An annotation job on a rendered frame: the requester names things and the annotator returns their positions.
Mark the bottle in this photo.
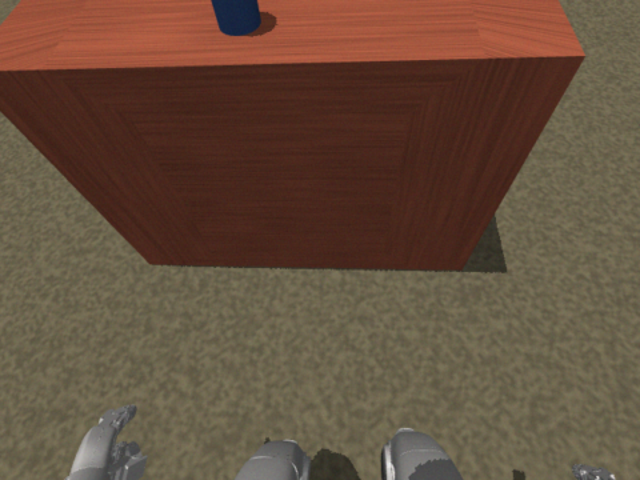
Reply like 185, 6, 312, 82
211, 0, 261, 36

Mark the left robot hand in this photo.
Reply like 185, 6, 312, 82
70, 405, 147, 480

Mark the right robot hand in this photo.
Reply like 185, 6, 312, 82
572, 464, 615, 480

